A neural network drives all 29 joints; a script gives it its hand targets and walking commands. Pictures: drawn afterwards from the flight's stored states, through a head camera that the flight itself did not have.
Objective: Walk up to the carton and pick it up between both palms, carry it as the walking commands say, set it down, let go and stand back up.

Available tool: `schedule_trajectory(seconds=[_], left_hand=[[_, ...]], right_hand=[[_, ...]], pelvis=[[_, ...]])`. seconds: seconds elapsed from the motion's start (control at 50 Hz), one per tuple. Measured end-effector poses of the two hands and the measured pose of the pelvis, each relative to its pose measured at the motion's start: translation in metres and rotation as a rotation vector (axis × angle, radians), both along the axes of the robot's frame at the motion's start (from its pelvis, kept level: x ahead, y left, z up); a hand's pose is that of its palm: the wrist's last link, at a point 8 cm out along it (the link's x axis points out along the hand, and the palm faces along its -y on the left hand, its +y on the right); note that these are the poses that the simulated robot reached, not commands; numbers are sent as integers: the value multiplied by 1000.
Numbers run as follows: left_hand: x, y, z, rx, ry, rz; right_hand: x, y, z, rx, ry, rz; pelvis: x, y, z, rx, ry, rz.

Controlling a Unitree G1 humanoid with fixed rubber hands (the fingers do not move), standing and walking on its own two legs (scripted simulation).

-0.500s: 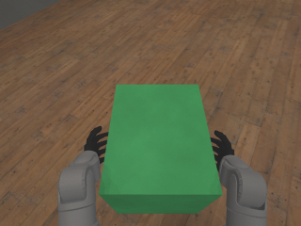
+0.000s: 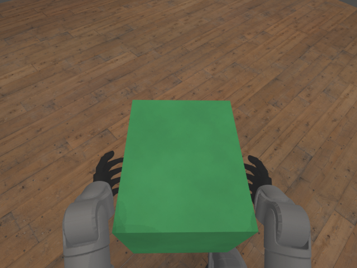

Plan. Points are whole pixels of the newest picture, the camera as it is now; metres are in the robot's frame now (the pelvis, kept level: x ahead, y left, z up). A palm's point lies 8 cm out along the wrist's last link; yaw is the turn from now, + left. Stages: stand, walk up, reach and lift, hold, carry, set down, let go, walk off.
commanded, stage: carry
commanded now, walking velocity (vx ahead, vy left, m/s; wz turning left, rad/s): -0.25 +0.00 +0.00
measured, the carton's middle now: (181, 178) +0.31 +0.00 -0.02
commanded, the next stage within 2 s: none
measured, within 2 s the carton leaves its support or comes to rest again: neither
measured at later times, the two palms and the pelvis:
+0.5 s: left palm (124, 111) +0.45 +0.15 +0.05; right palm (251, 117) +0.45 -0.18 +0.05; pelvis +0.19 -0.02 -0.01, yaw +3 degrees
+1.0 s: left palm (108, 110) +0.45 +0.18 +0.06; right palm (238, 110) +0.46 -0.14 +0.06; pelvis +0.20 +0.00 -0.01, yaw +2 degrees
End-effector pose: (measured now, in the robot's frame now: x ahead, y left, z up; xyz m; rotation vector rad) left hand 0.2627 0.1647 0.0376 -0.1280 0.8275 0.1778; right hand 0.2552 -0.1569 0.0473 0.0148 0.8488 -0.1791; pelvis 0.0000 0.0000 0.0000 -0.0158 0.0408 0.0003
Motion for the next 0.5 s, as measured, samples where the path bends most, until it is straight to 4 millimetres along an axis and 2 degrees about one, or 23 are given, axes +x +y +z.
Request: schedule_trajectory(seconds=[0.08, 0.16, 0.24, 0.28, 0.36, 0.44, 0.5], left_hand=[[34, 9, 12, -4, -70, 63], [72, 9, 27, 17, -139, 99], [119, -1, 34, 43, -181, 102], [143, -8, 33, 62, -164, 78], [173, -19, 23, 57, -95, 45], [183, -22, 10, 46, -47, 13], [190, -20, 14, 43, -63, 1]], right_hand=[[55, 9, 15, 1, -72, 57], [106, 10, 26, 24, -139, 91], [152, 0, 22, 46, -181, 97], [170, -7, 15, 67, -164, 71], [186, -19, 4, 55, -96, 41], [189, -22, -3, 54, -49, 3], [193, -20, 3, 50, -65, -5]], pelvis=[[37, -7, 3, -12, 6, 30], [83, -15, -2, -15, 10, 37], [135, -23, -16, 5, 6, 43], [153, -25, -18, -8, 15, 40], [167, -27, -12, 2, 30, 64], [178, -24, -8, 11, 27, 54], [187, -19, -7, 8, 37, 50]])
